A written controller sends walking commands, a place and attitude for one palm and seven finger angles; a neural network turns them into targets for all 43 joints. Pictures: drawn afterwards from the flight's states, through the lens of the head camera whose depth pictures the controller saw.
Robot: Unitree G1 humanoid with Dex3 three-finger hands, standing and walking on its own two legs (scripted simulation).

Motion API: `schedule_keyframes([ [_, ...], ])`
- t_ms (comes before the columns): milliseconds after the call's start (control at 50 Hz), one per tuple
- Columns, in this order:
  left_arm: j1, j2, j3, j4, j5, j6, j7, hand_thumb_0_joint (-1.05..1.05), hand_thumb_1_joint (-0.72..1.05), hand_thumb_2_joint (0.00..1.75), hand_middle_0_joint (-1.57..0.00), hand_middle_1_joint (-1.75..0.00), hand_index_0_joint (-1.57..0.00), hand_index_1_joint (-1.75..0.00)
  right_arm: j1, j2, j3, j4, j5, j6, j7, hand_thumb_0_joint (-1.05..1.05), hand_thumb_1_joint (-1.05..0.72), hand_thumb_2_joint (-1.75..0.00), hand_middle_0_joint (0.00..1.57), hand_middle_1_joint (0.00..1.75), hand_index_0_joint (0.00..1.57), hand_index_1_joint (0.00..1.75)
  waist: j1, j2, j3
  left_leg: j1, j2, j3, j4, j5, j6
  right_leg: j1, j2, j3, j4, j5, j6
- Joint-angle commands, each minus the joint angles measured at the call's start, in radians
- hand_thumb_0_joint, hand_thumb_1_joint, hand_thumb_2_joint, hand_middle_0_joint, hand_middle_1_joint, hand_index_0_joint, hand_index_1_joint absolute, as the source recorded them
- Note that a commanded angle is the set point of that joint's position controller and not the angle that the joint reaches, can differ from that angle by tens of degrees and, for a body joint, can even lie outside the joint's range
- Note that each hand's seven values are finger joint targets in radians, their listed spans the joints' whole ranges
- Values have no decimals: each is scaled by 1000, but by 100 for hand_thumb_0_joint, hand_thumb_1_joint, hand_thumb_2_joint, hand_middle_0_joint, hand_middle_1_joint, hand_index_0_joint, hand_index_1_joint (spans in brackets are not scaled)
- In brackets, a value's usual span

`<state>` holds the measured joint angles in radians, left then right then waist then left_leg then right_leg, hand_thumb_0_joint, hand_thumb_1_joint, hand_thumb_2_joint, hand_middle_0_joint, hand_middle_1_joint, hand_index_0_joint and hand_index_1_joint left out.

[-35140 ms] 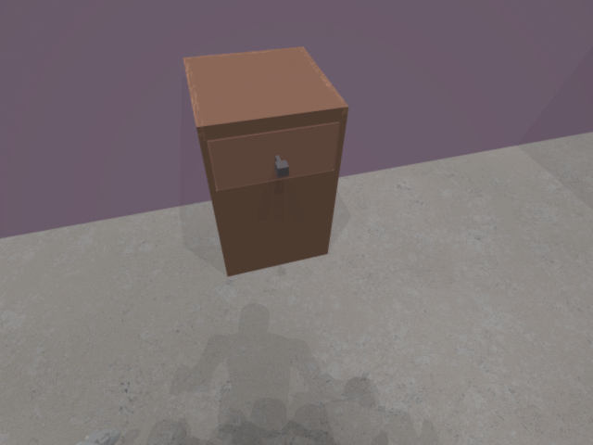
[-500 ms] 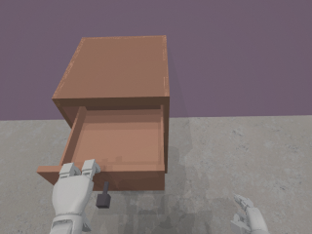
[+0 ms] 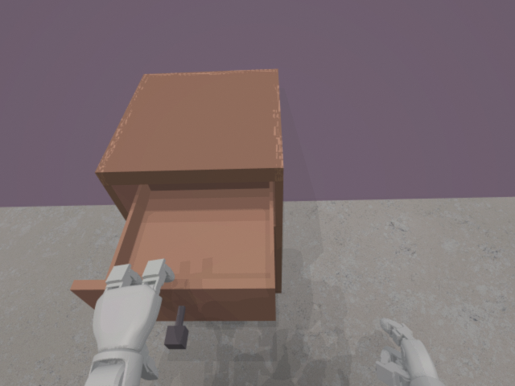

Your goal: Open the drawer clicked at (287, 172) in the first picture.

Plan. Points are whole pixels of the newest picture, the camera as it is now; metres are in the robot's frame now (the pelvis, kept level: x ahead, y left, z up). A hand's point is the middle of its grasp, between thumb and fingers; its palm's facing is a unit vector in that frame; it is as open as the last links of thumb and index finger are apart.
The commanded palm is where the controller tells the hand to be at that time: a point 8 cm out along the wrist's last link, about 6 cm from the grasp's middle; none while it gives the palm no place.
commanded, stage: draw the hand back to the body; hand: left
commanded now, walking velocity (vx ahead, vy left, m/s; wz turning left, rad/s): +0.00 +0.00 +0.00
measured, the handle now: (178, 327) +0.26 +0.20 -0.17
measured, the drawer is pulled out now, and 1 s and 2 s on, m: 0.26 0.26 0.26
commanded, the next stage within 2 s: step back with the hand held close in 1.64 s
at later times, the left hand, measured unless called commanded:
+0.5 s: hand (111, 319) +0.20 +0.22 +0.05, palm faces +0.04 -0.11 -0.99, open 13.8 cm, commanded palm +0.17 +0.23 +0.11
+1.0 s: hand (79, 278) +0.21 +0.22 +0.16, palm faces +0.35 -0.85 -0.39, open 12.4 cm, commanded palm +0.15 +0.26 +0.17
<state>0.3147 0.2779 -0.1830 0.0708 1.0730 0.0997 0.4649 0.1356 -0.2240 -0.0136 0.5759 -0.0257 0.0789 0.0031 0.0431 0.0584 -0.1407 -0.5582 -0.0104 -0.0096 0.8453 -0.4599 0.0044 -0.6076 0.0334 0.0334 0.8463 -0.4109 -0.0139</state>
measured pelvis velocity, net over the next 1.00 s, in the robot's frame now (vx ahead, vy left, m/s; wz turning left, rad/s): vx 0.02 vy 0.00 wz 0.05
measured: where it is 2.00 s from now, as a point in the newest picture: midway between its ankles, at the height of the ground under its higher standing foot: outside the picture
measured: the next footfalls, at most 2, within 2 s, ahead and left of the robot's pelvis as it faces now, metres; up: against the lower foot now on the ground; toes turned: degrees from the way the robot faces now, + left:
none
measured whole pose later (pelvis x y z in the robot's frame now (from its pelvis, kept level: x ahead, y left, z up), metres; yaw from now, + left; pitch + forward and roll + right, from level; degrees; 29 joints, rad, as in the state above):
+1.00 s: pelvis +0.02 +0.00 +0.03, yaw +3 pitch -2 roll +0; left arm 0.53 0.30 0.16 -0.42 -0.01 -0.07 0.15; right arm 0.22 -0.20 0.04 0.59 0.01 -0.15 -0.10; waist 0.03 0.06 -0.01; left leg -0.15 -0.02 -0.06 0.53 -0.35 0.00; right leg -0.17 0.02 -0.01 0.53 -0.32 -0.01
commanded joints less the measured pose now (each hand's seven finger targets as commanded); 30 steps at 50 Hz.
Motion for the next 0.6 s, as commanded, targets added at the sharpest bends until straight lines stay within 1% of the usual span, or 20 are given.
schedule_keyframes([
  [0,-72,149,123,-210,22,-25,53,0,-50,30,-30,-120,-30,-120,-113,-99,-36,-162,-4,-51,-8,0,-90,-90,20,30,20,30,11,-52,-186,84,-21,20,-98,286,17,120,3,-23,-108,304,-34],
  [20,-66,137,116,-212,21,-28,57,0,-50,30,-30,-120,-30,-120,-111,-97,-41,-162,-3,-52,-7,0,-90,-90,20,30,20,30,4,-50,-178,88,-19,21,-95,295,17,118,2,-25,-106,314,-35],
  [40,-63,154,136,-247,15,-29,60,0,-50,30,-30,-120,-30,-120,-112,-100,-43,-164,-4,-52,-7,0,-90,-90,20,30,20,30,8,-29,-195,98,-18,21,-99,304,15,130,2,-23,-110,324,-37],
  [100,-51,190,172,-316,3,-31,70,0,-50,30,-30,-120,-30,-120,-120,-100,-42,-167,-7,-53,-11,0,-90,-90,20,30,20,30,13,-28,-233,121,-21,27,-95,323,20,154,-3,-12,-115,356,-34],
  [120,-26,198,185,-321,-3,-30,68,0,-50,30,-30,-120,-30,-120,-124,-96,-44,-165,-2,-54,-13,0,-90,-90,20,30,20,30,12,-14,-211,124,-20,27,-100,326,18,158,-2,-9,-120,363,-35],
  [160,18,200,191,-318,-19,-19,55,0,-50,30,-30,-120,-30,-120,-130,-99,-38,-165,0,-56,-12,0,-90,-90,20,30,20,30,13,-38,-187,114,-19,25,-110,319,18,168,-4,-9,-130,365,-30],
  [220,63,175,164,-316,-46,0,17,0,-50,30,-30,-120,-30,-120,-140,-100,-38,-168,13,-58,-10,0,-90,-90,20,30,20,30,7,-55,-121,113,-13,21,-134,305,21,174,-6,-16,-154,351,-26],
  [260,52,189,166,-323,-65,12,-18,0,-50,30,-30,-120,-30,-120,-151,-106,-30,-169,16,-55,-12,0,-90,-90,20,30,20,30,9,-91,-113,112,-13,21,-153,279,24,187,-12,-15,-175,322,-18],
  [280,52,184,156,-331,-74,14,-36,0,-50,30,-30,-120,-30,-120,-152,-105,-33,-173,22,-56,-16,0,-90,-90,20,30,20,30,3,-89,-81,116,-12,19,-162,262,27,186,-13,-17,-189,304,-18],
  [300,18,207,167,-360,-71,9,-49,0,-50,30,-30,-120,-30,-120,-155,-107,-27,-176,17,-55,-16,0,-90,-90,20,30,20,30,10,-96,-95,124,-12,19,-170,257,27,185,-17,-16,-197,283,-14],
  [320,35,203,165,-372,-75,4,-62,0,-50,30,-30,-120,-30,-120,-152,-104,-30,-180,18,-58,-19,0,-90,-90,20,30,20,30,11,-97,-87,136,-11,20,-177,259,30,196,-18,-21,-202,278,-16],
  [340,28,218,174,-392,-78,-1,-73,0,-50,30,-30,-120,-30,-120,-156,-106,-28,-183,19,-59,-22,0,-90,-90,20,30,20,30,13,-69,-88,145,-10,19,-187,253,29,196,-19,-17,-213,257,-17],
  [360,0,235,181,-421,-71,-15,-80,0,-50,30,-30,-120,-30,-120,-153,-103,-23,-185,13,-62,-21,0,-90,-90,20,30,20,30,18,-68,-98,160,-10,19,-187,255,31,190,-23,-17,-215,245,-15],
  [420,42,259,219,-455,-67,-55,-87,0,-50,30,-30,-120,-30,-120,-142,-96,-25,-185,8,-69,-23,0,-90,-90,20,30,20,30,31,-30,-104,193,-8,21,-193,275,29,202,-22,-22,-217,251,-22],
  [440,62,288,253,-468,-67,-63,-87,0,-50,30,-30,-120,-30,-120,-141,-97,-24,-184,8,-69,-22,0,-90,-90,20,30,20,30,40,-11,-112,199,-9,20,-197,294,25,219,-20,-13,-220,272,-28],
  [460,83,296,268,-471,-62,-72,-84,0,-50,30,-30,-120,-30,-120,-139,-94,-21,-186,5,-69,-18,0,-90,-90,20,30,20,30,47,-19,-114,199,-9,21,-195,307,22,216,-20,-13,-214,277,-28],
  [480,104,273,257,-477,-72,-74,-85,0,-50,30,-30,-120,-30,-120,-140,-92,-25,-187,10,-68,-16,0,-90,-90,20,30,20,30,40,-11,-95,200,-7,22,-196,310,22,218,-19,-17,-217,293,-27],
  [500,101,292,279,-485,-73,-77,-84,0,-50,30,-30,-120,-30,-120,-140,-95,-23,-187,8,-66,-14,0,-90,-90,20,30,20,30,44,-28,-107,198,-8,19,-196,313,21,223,-19,-17,-218,300,-26],
  [540,141,296,301,-479,-90,-65,-89,0,-50,30,-30,-120,-30,-120,-155,-96,-23,-190,18,-62,-12,0,-90,-90,20,30,20,30,46,-8,-71,194,-6,17,-214,313,17,238,-16,-9,-233,305,-30],
  [580,122,281,283,-491,-104,-55,-102,0,-50,30,-30,-120,-30,-120,-154,-97,-24,-191,22,-58,-11,0,-90,-90,20,30,20,30,36,-36,-49,193,-3,16,-219,300,21,237,-20,-18,-239,302,-23],
])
